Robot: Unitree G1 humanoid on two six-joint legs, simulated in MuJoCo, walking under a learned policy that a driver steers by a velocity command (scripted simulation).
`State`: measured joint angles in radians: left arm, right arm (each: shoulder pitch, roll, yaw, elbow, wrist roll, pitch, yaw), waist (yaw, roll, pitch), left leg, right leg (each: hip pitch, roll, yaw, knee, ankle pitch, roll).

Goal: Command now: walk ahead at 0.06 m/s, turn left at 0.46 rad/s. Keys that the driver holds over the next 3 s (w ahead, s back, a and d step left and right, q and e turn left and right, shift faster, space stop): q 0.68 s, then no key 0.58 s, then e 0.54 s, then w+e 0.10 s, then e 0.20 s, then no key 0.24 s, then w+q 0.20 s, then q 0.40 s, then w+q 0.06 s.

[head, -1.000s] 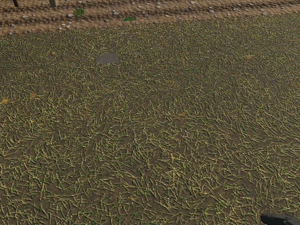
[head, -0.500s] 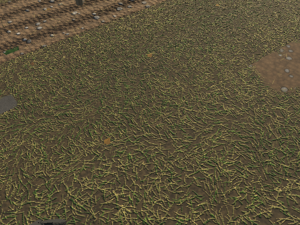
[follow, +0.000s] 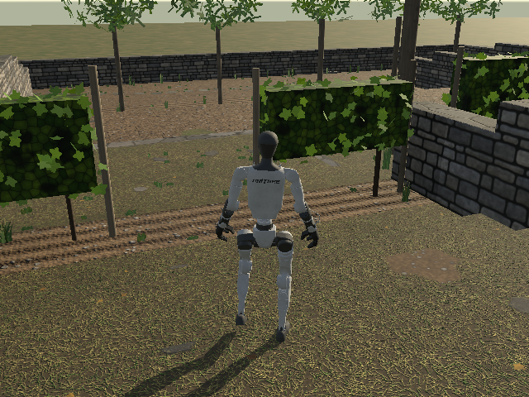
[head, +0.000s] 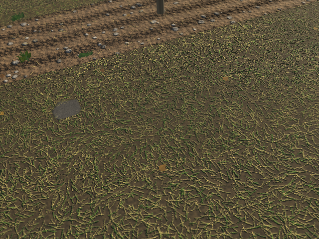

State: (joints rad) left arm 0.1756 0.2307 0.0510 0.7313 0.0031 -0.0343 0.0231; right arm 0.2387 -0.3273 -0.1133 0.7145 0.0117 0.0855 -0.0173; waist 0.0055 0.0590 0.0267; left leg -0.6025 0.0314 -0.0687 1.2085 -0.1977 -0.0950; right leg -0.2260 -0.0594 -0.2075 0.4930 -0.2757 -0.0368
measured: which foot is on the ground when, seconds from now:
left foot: up 0.00-0.16, down 0.18-0.68, up 0.70-1.00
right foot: down 0.00-0.18, up 0.20-0.66, down 0.68-1.00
